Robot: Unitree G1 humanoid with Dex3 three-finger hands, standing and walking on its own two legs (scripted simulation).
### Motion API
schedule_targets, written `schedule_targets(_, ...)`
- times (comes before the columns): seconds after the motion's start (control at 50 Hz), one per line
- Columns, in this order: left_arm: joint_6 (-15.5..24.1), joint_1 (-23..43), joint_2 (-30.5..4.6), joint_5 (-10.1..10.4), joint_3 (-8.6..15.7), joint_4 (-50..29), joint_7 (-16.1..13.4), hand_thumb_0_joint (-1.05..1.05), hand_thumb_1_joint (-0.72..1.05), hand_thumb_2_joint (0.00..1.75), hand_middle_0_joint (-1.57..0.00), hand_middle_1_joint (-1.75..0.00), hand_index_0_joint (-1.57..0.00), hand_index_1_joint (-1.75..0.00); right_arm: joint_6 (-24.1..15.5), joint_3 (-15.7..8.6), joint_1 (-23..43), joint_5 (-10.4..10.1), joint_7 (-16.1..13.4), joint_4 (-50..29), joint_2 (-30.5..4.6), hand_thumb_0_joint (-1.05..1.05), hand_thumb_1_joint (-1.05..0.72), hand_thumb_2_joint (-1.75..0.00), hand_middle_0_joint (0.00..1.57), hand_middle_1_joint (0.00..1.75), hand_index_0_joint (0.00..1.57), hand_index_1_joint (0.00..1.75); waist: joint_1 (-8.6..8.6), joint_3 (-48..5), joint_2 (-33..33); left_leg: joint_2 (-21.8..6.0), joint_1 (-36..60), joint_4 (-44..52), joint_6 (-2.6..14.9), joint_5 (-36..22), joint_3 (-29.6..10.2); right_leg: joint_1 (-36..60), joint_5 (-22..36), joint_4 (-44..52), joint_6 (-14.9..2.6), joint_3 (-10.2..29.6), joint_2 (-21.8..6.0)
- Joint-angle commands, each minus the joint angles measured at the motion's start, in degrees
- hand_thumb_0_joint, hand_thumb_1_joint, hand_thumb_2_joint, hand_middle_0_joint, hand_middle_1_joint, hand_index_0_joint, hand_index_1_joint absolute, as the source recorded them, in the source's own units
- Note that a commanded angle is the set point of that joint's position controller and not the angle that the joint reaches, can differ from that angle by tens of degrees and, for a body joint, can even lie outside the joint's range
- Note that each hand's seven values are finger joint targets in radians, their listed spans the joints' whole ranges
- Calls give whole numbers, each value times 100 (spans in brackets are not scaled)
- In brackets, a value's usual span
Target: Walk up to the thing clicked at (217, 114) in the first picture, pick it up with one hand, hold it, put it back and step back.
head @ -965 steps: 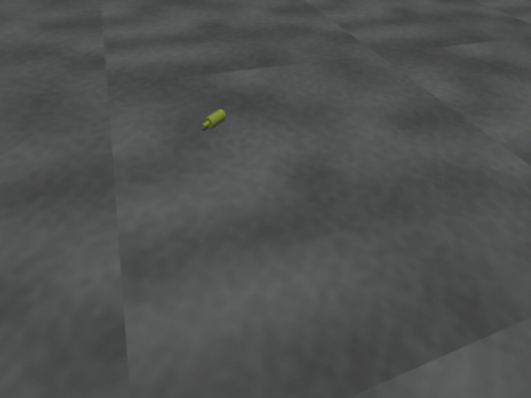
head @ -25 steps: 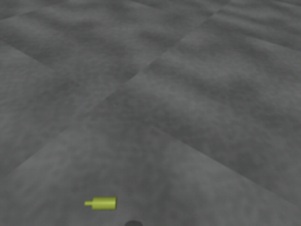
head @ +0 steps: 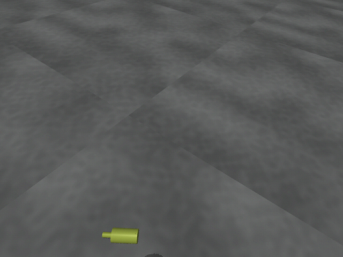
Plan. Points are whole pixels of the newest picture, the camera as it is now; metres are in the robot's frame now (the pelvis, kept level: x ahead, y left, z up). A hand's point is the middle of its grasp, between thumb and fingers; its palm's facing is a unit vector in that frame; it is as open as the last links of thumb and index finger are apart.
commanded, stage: walk up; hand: left
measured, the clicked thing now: (120, 235) +0.39 +0.24 -0.73
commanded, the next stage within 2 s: stand in 1.80 s
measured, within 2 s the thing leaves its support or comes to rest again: neither
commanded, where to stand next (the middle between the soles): +0.03 +0.01 m, yaw +0 degrees
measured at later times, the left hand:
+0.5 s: hand out of the picture +0.07 +0.24 -0.16, palm faces -0.06 -0.91 -0.40, open 7.4 cm
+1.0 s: hand out of the picture +0.01 +0.27 -0.14, palm faces +0.01 -0.94 -0.35, open 7.4 cm
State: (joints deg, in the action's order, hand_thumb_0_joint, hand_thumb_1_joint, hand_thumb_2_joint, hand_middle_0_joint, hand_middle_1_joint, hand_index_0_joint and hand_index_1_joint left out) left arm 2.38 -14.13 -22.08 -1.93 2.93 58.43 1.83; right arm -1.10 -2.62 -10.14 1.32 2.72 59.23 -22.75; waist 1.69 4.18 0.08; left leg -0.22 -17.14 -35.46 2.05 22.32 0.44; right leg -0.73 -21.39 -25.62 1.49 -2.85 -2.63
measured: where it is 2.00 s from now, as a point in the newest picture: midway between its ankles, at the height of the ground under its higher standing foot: outside the picture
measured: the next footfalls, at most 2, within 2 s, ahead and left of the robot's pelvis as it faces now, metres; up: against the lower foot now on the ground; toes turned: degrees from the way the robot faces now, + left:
right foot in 0.46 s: +0.04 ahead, -0.14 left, +0.00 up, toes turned -2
left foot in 0.82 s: -0.02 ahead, +0.10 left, +0.00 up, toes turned +1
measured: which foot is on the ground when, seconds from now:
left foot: down 0.00-0.48, up 0.50-0.80, down 0.82-1.00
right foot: down 0.00-0.04, up 0.06-0.44, down 0.46-0.84, up 0.86-1.00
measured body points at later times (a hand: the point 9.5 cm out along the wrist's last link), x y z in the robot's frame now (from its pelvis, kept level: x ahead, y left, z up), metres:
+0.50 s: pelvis -0.02 -0.02 -0.02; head +0.05 -0.04 +0.42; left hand +0.07 +0.29 -0.13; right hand +0.11 -0.34 -0.15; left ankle +0.05 +0.11 -0.73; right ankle +0.00 -0.14 -0.73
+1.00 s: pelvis -0.04 -0.01 +0.01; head -0.05 +0.01 +0.46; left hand +0.01 +0.32 -0.12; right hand +0.00 -0.34 -0.09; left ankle -0.06 +0.10 -0.73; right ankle +0.03 -0.15 -0.69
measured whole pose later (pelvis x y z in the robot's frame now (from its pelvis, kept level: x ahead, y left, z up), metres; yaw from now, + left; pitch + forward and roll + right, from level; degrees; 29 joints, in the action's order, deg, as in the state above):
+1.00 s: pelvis -0.04 -0.01 +0.01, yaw +1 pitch -4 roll +0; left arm -0.3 -17.2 -24.7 -1.3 4.6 52.2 3.1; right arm -2.9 -3.0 -19.6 1.9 1.5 53.0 -22.2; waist -0.9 2.3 -3.1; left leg 1.1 -5.7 -26.1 2.3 16.5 0.2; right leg -24.7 -21.0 -50.6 -1.1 3.7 0.5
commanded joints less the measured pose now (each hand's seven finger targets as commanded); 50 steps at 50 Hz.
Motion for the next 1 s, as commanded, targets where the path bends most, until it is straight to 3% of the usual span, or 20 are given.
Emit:
schedule_targets(0.0,18,711,-1008,177,177,-680,-165,0,90,90,-20,-30,-20,-30,-262,-436,-831,31,-174,-242,-1229,0,-90,-90,20,30,20,30,-745,-627,402,-539,2153,1653,306,-2530,-831,-1587,2436,-2229,-339,-230,-112)
schedule_targets(0.02,-58,520,-588,238,61,-740,-200,0,90,90,-20,-30,-20,-30,-287,-486,-942,64,-272,-305,-1566,0,-90,-90,20,30,20,30,-667,-773,1261,-1652,2636,1889,663,-3500,-2583,-2598,-846,-2867,-104,251,747)
schedule_targets(0.04,-186,313,-1035,255,152,-564,-271,0,90,90,-20,-30,-20,-30,-264,-485,-631,-12,-316,-420,-1628,0,-90,-90,20,30,20,30,-512,-886,497,-2001,1939,1756,1130,-2952,-2726,-2112,-1258,-2981,-291,937,342)
schedule_targets(0.06,-229,139,-1110,278,142,-515,-269,0,90,90,-20,-30,-20,-30,-251,-477,-344,-56,-329,-507,-1600,0,-90,-90,20,30,20,30,-351,-586,501,-2028,1199,1811,1328,-2593,-2497,-1913,-1347,-3264,-333,943,205)
schedule_targets(0.1,-302,-25,-989,285,116,-393,-240,0,90,90,-20,-30,-20,-30,-267,-321,286,-54,-378,-707,-1248,0,-90,-90,20,30,20,30,-62,-384,453,-1685,976,1747,1017,-2645,-1619,-1885,-1082,-3126,-391,1204,56)
schedule_targets(0.26,-547,-15,-966,265,179,-573,-290,0,90,90,-20,-30,-20,-30,-26,-354,398,-87,-541,-905,-1288,0,-90,-90,20,30,20,30,-142,-259,815,-1559,338,1126,1148,-4991,-641,-1880,-529,-3179,-132,797,378)
schedule_targets(0.42,-397,-258,-1058,84,350,-657,-318,0,90,90,-20,-30,-20,-30,348,-323,625,-179,-407,-1215,-1125,0,-90,-90,20,30,20,30,58,-970,532,-1007,263,-423,530,-2854,-559,-902,1383,-195,-291,391,172)
schedule_targets(0.44,-341,3,-1409,1,444,-820,-328,0,90,90,-20,-30,-20,-30,363,-249,424,-253,-399,-1233,-862,0,-90,-90,20,30,20,30,-76,-912,-617,-439,-247,-1205,209,-1755,-238,-859,2452,176,-537,1717,-722)
schedule_targets(0.46,-312,394,-1700,-9,484,-1045,-317,0,90,90,-20,-30,-20,-30,376,-171,399,-232,-441,-1283,-621,0,-90,-90,20,30,20,30,-122,-602,-1550,528,-1091,-2081,-39,1247,-63,-933,3262,461,-1180,2828,-1625)
schedule_targets(0.48,-292,482,-2032,-69,510,-1197,-308,0,90,90,-20,-30,-20,-30,426,-275,486,-179,-554,-1265,-887,0,-90,-90,20,30,20,30,97,-692,-1622,502,-676,-3127,-54,1944,-751,-1657,3588,467,-1914,3410,-2168)
schedule_targets(0.5,-289,525,-1814,-39,510,-1216,-309,0,90,90,-20,-30,-20,-30,405,-325,426,-160,-566,-1196,-1056,0,-90,-90,20,30,20,30,15,-474,-1361,409,-637,-3453,-77,1662,-931,-1863,3460,405,-1915,3290,-2057)
schedule_targets(0.54,-236,730,-1270,1,386,-1296,-347,0,90,90,-20,-30,-20,-30,370,-315,262,-255,-476,-1034,-1053,0,-90,-90,20,30,20,30,-112,-599,-679,600,-913,-3631,-130,939,-1111,-1196,3555,11,-1406,1918,-1133)
schedule_targets(0.58,-161,672,-1043,-2,365,-1209,-366,0,90,90,-20,-30,-20,-30,289,-227,9,-246,-429,-937,-904,0,-90,-90,20,30,20,30,-104,-1092,-712,507,-1011,-2947,-292,434,-1022,-457,1594,171,-1080,1529,-720)
schedule_targets(0.62,-84,316,-1045,-89,375,-1308,-298,0,90,90,-20,-30,-20,-30,164,-193,59,-163,-343,-939,-1074,0,-90,-90,20,30,20,30,193,-1280,-870,365,-1343,-2118,-377,432,-616,381,-404,524,-1241,1838,-753)
schedule_targets(0.7,-98,-392,-1499,-76,606,-1280,-99,0,90,90,-20,-30,-20,-30,-65,-241,253,18,-204,-1132,-1202,0,-90,-90,20,30,20,30,470,-546,-1168,52,-1438,-488,-237,1160,-382,408,-1230,815,-1647,2460,-1380)
schedule_targets(0.78,-154,309,-1580,-23,521,-1467,17,0,90,90,-20,-30,-20,-30,-202,-360,-927,51,-128,-780,-938,0,-90,-90,20,30,20,30,-419,-173,-671,207,1289,1465,171,-378,258,-1891,-1166,478,-1059,1318,-862)
schedule_targets(0.8,-165,519,-1232,-14,423,-1562,8,0,90,90,-20,-30,-20,-30,-231,-431,-1390,88,-168,-627,-1010,0,-90,-90,20,30,20,30,-725,-238,-3,102,2158,1878,271,-599,-142,-2668,-1139,-442,-738,810,-433)
schedule_targets(0.84,-171,733,-975,45,372,-1691,-63,0,90,90,-20,-30,-20,-30,-241,-583,-1103,208,-250,-938,-1917,0,-90,-90,20,30,20,30,-655,382,1039,-2074,1463,2802,895,2552,-3680,-4511,-957,-2709,-288,568,480)
schedule_targets(0.88,-106,404,-1360,79,437,-1451,-4,0,90,90,-20,-30,-20,-30,-293,-504,-334,57,-249,-1139,-1699,0,-90,-90,20,30,20,30,-279,1063,656,-2030,20,2973,1241,2421,-3043,-3401,-350,-3052,-353,1088,-4)
schedule_targets(0.98,-42,-62,-1148,108,345,-1058,75,0,90,90,-20,-30,-20,-30,-354,-376,-413,40,-212,-1254,-1368,0,-90,-90,20,30,20,30,-266,556,996,-1124,432,2407,790,248,-1114,-2721,275,-2091,-147,626,157)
